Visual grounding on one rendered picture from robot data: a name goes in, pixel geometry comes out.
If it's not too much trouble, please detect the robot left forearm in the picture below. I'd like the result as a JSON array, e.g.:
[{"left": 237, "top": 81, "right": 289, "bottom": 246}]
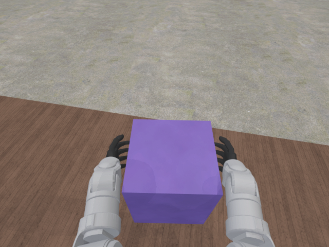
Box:
[{"left": 72, "top": 157, "right": 122, "bottom": 247}]

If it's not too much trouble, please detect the left robot hand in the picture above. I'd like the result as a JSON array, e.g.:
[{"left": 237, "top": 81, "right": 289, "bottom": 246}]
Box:
[{"left": 106, "top": 134, "right": 130, "bottom": 169}]

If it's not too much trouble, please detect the right robot hand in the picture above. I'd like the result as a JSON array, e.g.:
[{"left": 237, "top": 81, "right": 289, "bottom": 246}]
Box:
[{"left": 214, "top": 136, "right": 237, "bottom": 172}]

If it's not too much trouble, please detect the carton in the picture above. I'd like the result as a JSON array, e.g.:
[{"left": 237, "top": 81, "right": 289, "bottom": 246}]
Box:
[{"left": 122, "top": 119, "right": 223, "bottom": 224}]

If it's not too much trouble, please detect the robot right forearm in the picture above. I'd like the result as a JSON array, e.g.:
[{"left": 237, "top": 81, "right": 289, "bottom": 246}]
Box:
[{"left": 222, "top": 159, "right": 275, "bottom": 247}]

